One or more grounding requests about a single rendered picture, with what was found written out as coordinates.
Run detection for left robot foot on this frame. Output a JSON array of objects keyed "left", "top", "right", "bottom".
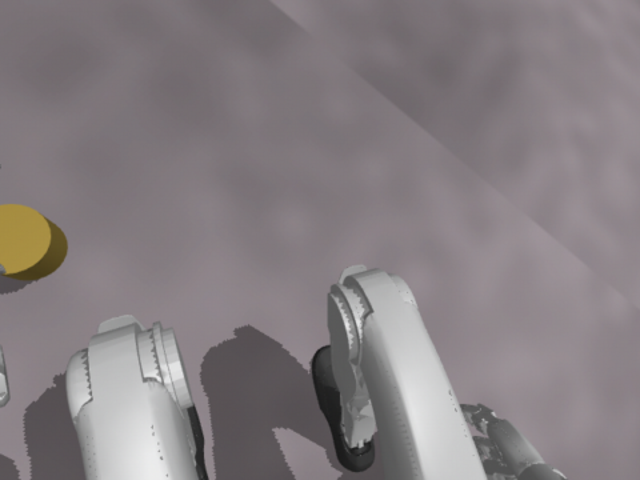
[{"left": 187, "top": 403, "right": 209, "bottom": 480}]

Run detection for tin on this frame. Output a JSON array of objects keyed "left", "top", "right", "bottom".
[{"left": 0, "top": 204, "right": 68, "bottom": 281}]

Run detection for right robot foot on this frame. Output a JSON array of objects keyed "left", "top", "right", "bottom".
[{"left": 312, "top": 345, "right": 375, "bottom": 472}]

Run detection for right robot arm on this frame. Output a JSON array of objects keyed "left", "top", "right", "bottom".
[{"left": 517, "top": 464, "right": 568, "bottom": 480}]

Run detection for right robot hand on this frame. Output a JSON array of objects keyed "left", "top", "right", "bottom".
[{"left": 459, "top": 403, "right": 546, "bottom": 480}]

